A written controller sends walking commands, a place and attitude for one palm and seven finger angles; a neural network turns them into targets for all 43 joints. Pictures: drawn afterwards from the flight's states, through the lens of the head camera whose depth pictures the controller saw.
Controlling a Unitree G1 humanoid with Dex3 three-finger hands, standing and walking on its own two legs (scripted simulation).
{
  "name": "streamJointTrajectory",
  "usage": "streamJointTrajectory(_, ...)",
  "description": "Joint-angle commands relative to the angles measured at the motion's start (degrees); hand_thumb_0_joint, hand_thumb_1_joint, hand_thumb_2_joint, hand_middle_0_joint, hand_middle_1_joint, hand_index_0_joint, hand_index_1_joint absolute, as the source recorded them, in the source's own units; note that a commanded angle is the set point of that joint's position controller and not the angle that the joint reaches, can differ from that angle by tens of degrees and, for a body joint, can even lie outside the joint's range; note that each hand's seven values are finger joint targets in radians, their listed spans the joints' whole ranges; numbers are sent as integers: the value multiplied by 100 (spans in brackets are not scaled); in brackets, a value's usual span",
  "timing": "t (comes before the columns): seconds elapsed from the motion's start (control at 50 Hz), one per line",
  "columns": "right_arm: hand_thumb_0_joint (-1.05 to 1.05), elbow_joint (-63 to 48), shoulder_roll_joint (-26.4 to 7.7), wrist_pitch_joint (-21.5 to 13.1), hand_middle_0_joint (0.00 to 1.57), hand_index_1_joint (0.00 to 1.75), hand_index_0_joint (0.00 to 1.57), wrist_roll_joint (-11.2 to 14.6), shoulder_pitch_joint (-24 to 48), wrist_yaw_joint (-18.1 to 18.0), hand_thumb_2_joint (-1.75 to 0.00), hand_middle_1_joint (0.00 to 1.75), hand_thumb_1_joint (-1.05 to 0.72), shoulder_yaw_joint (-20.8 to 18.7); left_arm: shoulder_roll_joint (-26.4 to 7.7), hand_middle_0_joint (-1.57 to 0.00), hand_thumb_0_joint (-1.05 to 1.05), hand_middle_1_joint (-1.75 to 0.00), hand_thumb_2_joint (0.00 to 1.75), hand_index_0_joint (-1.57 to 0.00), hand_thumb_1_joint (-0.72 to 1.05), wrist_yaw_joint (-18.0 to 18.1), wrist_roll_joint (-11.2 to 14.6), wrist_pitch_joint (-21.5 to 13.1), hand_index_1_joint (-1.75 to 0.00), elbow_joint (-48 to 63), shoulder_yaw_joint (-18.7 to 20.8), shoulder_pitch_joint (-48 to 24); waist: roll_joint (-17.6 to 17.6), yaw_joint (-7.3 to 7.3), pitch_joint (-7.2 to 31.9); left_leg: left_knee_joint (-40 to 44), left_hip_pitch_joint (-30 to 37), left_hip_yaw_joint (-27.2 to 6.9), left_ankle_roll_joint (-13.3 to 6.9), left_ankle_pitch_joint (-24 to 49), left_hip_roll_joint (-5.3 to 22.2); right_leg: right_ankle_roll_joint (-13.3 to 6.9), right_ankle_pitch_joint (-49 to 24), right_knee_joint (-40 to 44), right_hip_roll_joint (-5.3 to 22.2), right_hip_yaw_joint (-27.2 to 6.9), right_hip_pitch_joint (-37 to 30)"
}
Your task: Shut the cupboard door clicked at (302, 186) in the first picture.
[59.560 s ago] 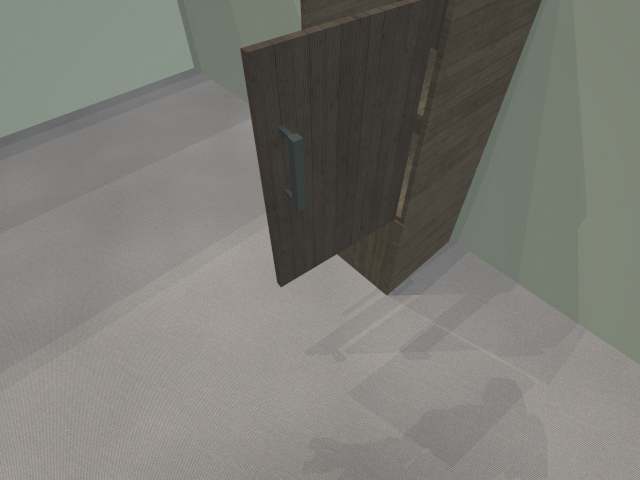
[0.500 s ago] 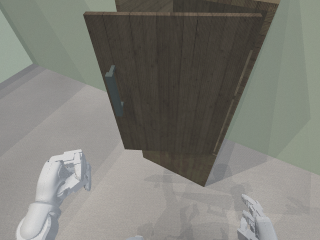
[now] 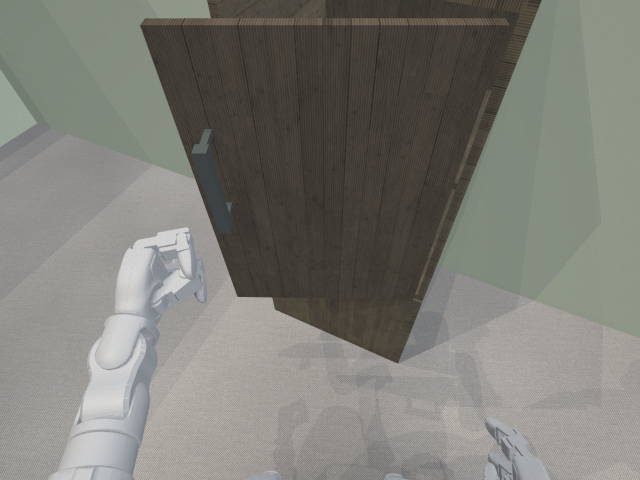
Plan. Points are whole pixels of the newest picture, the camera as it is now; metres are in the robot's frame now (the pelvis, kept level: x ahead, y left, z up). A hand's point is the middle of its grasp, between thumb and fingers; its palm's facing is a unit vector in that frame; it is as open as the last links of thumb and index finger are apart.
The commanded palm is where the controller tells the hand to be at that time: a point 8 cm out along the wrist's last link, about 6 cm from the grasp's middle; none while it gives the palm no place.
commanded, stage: bring the fist close to the handle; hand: left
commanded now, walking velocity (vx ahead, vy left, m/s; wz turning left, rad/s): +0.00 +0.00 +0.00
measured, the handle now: (216, 184) +0.50 +0.18 +0.07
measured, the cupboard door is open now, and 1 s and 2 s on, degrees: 24 24 8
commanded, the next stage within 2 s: push the door shut along its arc in 0.80 s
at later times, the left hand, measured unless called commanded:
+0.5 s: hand (218, 222) +0.42 +0.16 +0.08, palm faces +0.03 -1.00 +0.00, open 3.1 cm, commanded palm +0.39 +0.21 +0.08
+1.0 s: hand (224, 222) +0.42 +0.15 +0.08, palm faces +0.01 -1.00 -0.01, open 3.1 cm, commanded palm +0.41 +0.21 +0.08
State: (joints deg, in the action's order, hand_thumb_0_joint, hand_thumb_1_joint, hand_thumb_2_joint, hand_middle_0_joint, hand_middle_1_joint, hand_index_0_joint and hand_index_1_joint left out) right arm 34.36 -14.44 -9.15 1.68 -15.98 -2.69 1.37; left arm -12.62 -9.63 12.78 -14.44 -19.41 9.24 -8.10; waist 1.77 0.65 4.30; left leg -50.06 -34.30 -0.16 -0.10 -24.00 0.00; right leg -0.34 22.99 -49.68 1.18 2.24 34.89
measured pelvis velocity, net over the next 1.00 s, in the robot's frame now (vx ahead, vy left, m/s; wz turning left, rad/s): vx -0.01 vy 0.01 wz -0.02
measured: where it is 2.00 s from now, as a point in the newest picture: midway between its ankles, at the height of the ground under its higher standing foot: outside the picture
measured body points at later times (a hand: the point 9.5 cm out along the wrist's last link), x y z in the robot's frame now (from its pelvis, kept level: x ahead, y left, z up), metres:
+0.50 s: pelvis -0.01 +0.00 +0.00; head +0.05 +0.00 +0.44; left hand +0.41 +0.21 +0.08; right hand +0.08 -0.26 -0.12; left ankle +0.01 +0.12 -0.70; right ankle +0.02 -0.12 -0.70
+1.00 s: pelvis -0.01 +0.01 -0.01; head +0.05 +0.00 +0.44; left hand +0.42 +0.21 +0.08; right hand +0.08 -0.25 -0.12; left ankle +0.01 +0.12 -0.70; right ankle +0.02 -0.12 -0.70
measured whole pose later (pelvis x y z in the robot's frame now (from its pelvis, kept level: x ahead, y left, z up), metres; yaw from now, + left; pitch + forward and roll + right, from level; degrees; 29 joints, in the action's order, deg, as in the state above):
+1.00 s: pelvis -0.01 +0.01 -0.01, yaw -1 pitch +12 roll -1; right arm 35.7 -14.0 -2.3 1.1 -18.2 -1.0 0.6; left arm -14.7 -6.9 8.5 -21.4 -50.1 13.5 -34.0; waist 1.3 3.9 5.3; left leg -51.6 -40.2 0.9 -0.7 -23.6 0.5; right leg 0.2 21.5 -50.4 0.6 1.1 40.9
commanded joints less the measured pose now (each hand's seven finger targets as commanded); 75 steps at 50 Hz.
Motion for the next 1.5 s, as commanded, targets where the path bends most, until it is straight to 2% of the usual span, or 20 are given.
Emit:
streamJointTrajectory(0.0,0,-778,-688,-193,20,30,20,27,178,-43,-90,30,-90,-297,-782,-130,0,-150,90,-130,90,45,21,-458,-150,1017,321,-1811,-27,24,1614,741,657,-16,-36,1424,-53,-64,-1609,638,-128,-63,-927)
streamJointTrajectory(0.06,0,-685,-716,-94,20,30,20,27,108,-43,-90,30,-90,-306,-895,-130,0,-150,90,-130,90,122,-28,-490,-150,567,404,-2263,-309,98,1505,739,507,-27,-54,1281,-39,-41,-1497,675,-130,-88,-866)
streamJointTrajectory(0.16,0,-546,-718,22,20,30,20,20,51,-61,-90,30,-90,-288,-976,-130,0,-150,90,-130,90,212,-155,-609,-150,-30,347,-3452,-77,227,1613,718,484,-44,-60,1052,-39,-56,-1248,658,-130,-117,-701)
streamJointTrajectory(0.22,0,-487,-751,78,20,30,20,0,-96,-41,-90,30,-90,-326,-1149,-130,0,-150,90,-130,90,231,-161,-686,-150,-395,550,-3528,-82,144,1983,643,549,-50,-58,1360,-40,-79,-1581,576,-149,-123,-870)
streamJointTrajectory(0.3,0,-409,-767,203,20,30,20,-5,-213,-8,-90,30,-90,-332,-1236,-130,0,-150,90,-130,90,210,-182,-697,-150,-1221,668,-3937,-412,244,1769,601,186,14,-74,1129,-50,-24,-1492,634,-144,-185,-790)
streamJointTrajectory(0.38,0,-354,-784,307,20,30,20,-22,-351,12,-90,30,-90,-347,-1389,-130,0,-150,90,-130,90,192,-255,-826,-150,-1648,743,-4688,-220,310,1888,548,104,16,-79,1099,-56,-36,-1483,574,-151,-208,-706)
streamJointTrajectory(0.44,0,-429,-782,363,20,30,20,-38,-439,54,-90,30,-90,-382,-1427,-130,0,-150,90,-130,90,123,-267,-974,-150,-1627,835,-4394,-58,182,2340,511,284,23,-72,1497,-52,-79,-1874,443,-176,-183,-899)
streamJointTrajectory(0.5,0,-471,-788,414,20,30,20,-23,-490,99,-90,30,-90,-400,-1258,-130,0,-150,90,-130,90,51,-222,-999,-150,-1627,720,-4246,-101,206,2251,540,256,51,-72,1448,-42,-68,-1829,482,-201,-156,-839)
streamJointTrajectory(0.62,0,-464,-822,501,20,30,20,-15,-514,39,-90,30,-90,-411,-1518,-130,0,-150,90,-130,90,148,-238,-1042,-150,-1486,869,-4746,-142,308,1981,635,164,35,-115,1005,-37,-50,-1331,619,-224,-172,-680)
streamJointTrajectory(0.64,0,-458,-789,489,20,30,20,-18,-472,39,-90,30,-90,-410,-1442,-130,0,-150,90,-130,90,164,-249,-1093,-150,-1317,786,-4883,142,321,2154,609,318,56,-111,1085,-43,-53,-1422,594,-215,-199,-675)
streamJointTrajectory(0.76,0,-378,-795,458,20,30,20,-21,-528,66,-90,30,-90,-405,-1038,-130,0,-150,90,-130,90,221,-301,-1105,-150,-1587,437,-4802,-16,409,2036,629,483,-61,-76,1184,12,-74,-1401,544,-252,-58,-382)
streamJointTrajectory(0.84,0,-399,-833,499,20,30,20,-38,-535,81,-90,30,-90,-389,-1373,-130,0,-150,90,-130,90,314,-324,-995,-150,-1900,812,-4635,-198,281,1994,664,284,-42,-88,1035,-27,-76,-1298,580,-239,-84,-545)
streamJointTrajectory(0.9,0,-464,-796,513,20,30,20,-43,-505,102,-90,30,-90,-387,-1243,-130,0,-150,90,-130,90,310,-372,-1057,-150,-1707,667,-4719,-65,302,2123,630,379,-14,-82,1181,-17,-81,-1463,528,-237,-87,-550)
streamJointTrajectory(0.98,0,-363,-816,517,20,30,20,-35,-538,78,-90,30,-90,-381,-1280,-130,0,-150,90,-130,90,192,-412,-1134,-150,-2027,531,-5425,-82,506,1916,560,382,-81,-83,1013,9,-69,-1298,524,-246,-99,-225)
streamJointTrajectory(1.02,0,-316,-870,528,20,30,20,-38,-593,38,-90,30,-90,-358,-1555,-130,0,-150,90,-130,90,116,-420,-1142,-150,-2293,670,-5778,-106,556,1915,532,248,-93,-101,903,-11,-68,-1223,511,-239,-131,-219)
streamJointTrajectory(1.14,0,-177,-901,485,20,30,20,-38,-705,40,-90,30,-90,-358,-1504,-130,0,-150,90,-130,90,-172,-418,-1179,-150,-2784,463,-6599,212,752,2266,316,392,-200,-85,1042,0,-86,-1252,346,-228,-132,188)
streamJointTrajectory(1.22,0,-129,-970,490,20,30,20,-46,-845,34,-90,30,-90,-358,-1726,-130,0,-150,90,-130,90,-363,-376,-1145,-150,-3122,578,-6795,4,838,2357,196,188,-226,-119,1070,0,-81,-1298,283,-245,-146,203)
streamJointTrajectory(1.34,0,-41,-1031,492,20,30,20,-61,-1028,66,-90,30,-90,-369,-1820,-130,0,-150,90,-130,90,-592,-394,-1080,-150,-3361,519,-7277,394,937,2570,61,281,-300,-97,1122,35,-93,-1167,187,-253,-133,574)
streamJointTrajectory(1.36,0,-15,-1066,506,20,30,20,-66,-1093,55,-90,30,-90,-383,-2012,-130,0,-150,90,-130,90,-601,-388,-1064,-150,-3425,680,-7331,185,962,2609,44,195,-326,-111,1104,54,-86,-1155,172,-260,-132,535)
streamJointTrajectory(1.48,0,-28,-1097,555,20,30,20,-73,-1292,78,-90,30,-90,-358,-2405,-130,0,-150,90,-130,90,-688,-487,-961,-150,-3645,854,-7601,112,1046,2587,-42,-192,-268,-167,1047,40,-55,-1194,174,-275,-202,407)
